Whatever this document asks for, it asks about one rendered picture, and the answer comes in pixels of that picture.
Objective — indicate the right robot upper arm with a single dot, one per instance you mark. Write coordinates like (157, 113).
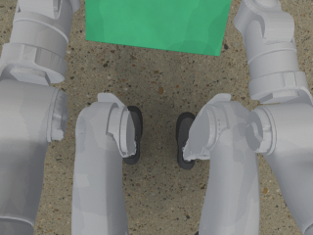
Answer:
(283, 134)

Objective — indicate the robot right shin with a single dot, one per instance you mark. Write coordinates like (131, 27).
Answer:
(193, 148)

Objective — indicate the left robot foot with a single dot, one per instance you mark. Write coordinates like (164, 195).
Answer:
(138, 125)

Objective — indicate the left robot upper arm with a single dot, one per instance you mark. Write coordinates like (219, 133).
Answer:
(31, 116)

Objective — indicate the right robot forearm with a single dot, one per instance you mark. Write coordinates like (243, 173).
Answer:
(271, 54)

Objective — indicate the left robot forearm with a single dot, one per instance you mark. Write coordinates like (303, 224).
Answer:
(37, 48)

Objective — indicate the carton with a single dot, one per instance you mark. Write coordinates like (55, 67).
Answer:
(187, 26)

